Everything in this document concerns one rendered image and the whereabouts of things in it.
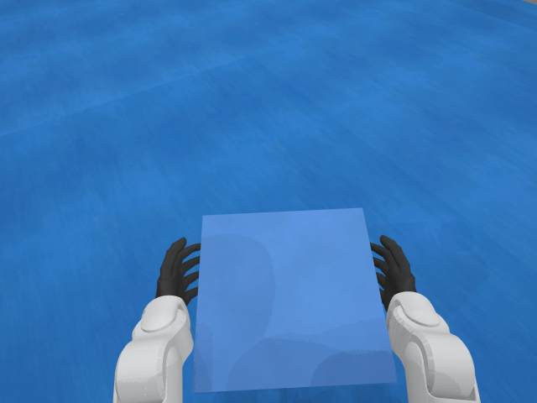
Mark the left robot forearm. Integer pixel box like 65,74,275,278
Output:
112,296,194,403

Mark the carton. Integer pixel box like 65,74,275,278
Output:
191,208,398,393

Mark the right robot hand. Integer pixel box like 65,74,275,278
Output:
370,235,417,311

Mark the left robot hand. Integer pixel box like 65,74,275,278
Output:
155,237,201,306

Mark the right robot forearm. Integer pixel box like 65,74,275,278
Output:
386,291,481,403

